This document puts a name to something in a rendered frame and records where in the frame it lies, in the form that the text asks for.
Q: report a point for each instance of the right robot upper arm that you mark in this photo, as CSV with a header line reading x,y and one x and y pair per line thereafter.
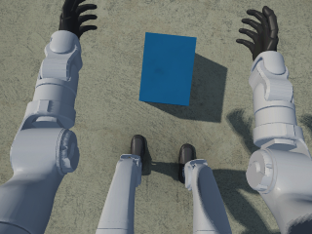
x,y
284,181

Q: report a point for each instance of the carton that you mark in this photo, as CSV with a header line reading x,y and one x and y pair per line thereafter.
x,y
167,68

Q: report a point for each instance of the left robot forearm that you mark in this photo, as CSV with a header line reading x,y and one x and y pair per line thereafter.
x,y
56,86

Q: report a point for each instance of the right robot hand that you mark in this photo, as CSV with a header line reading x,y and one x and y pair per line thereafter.
x,y
266,39

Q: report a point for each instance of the robot right thigh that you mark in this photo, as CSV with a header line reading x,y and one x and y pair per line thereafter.
x,y
209,213

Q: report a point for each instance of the robot thigh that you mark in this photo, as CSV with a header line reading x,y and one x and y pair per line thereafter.
x,y
209,213
118,213

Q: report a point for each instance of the right robot forearm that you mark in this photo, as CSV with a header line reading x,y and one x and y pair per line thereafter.
x,y
273,106

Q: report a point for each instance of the robot left thigh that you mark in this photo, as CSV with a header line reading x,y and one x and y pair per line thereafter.
x,y
118,213

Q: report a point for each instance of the left robot upper arm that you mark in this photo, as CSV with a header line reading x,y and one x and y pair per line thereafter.
x,y
41,157

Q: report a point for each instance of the left robot hand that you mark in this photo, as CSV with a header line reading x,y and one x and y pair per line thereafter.
x,y
70,19

